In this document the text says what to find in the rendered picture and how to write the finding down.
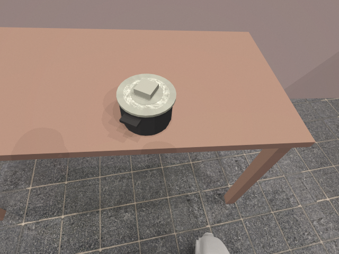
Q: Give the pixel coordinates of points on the robot right shin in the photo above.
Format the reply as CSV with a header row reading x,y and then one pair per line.
x,y
208,234

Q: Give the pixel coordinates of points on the table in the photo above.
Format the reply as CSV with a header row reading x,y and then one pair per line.
x,y
58,96

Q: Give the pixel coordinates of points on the robot right thigh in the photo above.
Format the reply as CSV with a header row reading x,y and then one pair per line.
x,y
210,245

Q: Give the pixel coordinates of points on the knob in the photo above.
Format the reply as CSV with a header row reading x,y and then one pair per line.
x,y
146,88

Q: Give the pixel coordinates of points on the lid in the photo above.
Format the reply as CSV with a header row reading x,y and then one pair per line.
x,y
161,102

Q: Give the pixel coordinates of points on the pot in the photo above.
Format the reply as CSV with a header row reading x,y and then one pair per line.
x,y
145,125

